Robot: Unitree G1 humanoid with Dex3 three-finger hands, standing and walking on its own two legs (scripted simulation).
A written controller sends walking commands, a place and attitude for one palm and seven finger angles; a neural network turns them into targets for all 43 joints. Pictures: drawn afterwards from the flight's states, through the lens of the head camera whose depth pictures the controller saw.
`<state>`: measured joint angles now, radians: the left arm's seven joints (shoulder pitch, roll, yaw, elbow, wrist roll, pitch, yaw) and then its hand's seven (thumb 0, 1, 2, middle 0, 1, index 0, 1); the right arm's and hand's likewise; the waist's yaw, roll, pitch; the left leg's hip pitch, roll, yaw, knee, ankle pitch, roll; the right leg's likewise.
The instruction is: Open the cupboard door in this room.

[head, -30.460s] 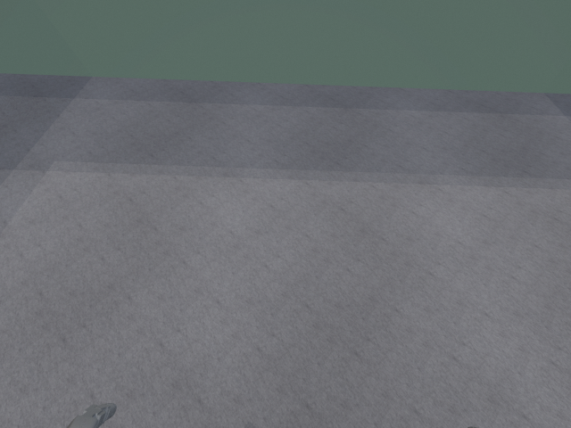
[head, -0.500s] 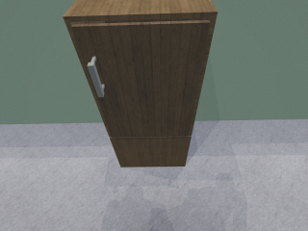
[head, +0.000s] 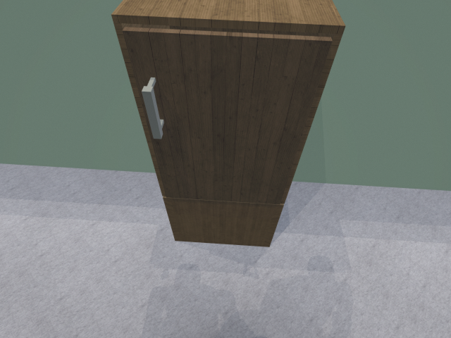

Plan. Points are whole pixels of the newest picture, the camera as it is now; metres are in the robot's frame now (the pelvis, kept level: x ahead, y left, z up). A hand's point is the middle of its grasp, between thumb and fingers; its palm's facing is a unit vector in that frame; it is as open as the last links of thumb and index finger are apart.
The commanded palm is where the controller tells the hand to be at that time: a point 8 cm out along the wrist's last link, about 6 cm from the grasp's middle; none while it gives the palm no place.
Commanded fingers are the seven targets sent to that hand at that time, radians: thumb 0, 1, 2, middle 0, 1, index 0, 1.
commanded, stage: come to a stop and stand still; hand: left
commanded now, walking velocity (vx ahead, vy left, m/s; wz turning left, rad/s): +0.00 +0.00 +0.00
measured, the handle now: (155, 109) +0.58 +0.21 +0.06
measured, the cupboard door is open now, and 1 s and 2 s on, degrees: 0 0 0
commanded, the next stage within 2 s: look again from close up in 0.82 s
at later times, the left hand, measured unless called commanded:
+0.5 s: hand out of the picture +0.00 +0.21 -0.18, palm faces +0.02 -0.98 -0.19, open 7.4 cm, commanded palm none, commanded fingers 0.00 0.90 0.90 -0.20 -0.30 -0.20 -0.30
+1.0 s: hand out of the picture -0.02 +0.24 -0.18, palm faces +0.00 -0.97 -0.23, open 7.4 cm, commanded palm none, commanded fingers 0.00 0.90 0.90 -0.20 -0.30 -0.20 -0.30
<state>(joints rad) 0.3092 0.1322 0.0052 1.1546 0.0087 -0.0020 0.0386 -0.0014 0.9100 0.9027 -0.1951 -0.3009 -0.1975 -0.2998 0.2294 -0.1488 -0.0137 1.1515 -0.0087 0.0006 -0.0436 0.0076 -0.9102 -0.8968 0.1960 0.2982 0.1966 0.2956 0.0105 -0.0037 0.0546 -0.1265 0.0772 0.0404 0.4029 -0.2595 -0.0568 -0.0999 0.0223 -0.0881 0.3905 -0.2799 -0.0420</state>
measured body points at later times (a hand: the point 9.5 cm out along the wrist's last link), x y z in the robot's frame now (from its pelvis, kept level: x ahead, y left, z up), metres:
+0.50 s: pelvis +0.00 +0.04 +0.00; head +0.01 +0.05 +0.45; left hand +0.00 +0.26 -0.16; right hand -0.02 -0.18 -0.16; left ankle -0.03 +0.15 -0.74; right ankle -0.04 -0.08 -0.74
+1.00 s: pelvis -0.02 +0.06 +0.00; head +0.00 +0.06 +0.45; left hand -0.02 +0.29 -0.16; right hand +0.00 -0.19 -0.15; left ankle -0.03 +0.15 -0.74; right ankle -0.04 -0.08 -0.74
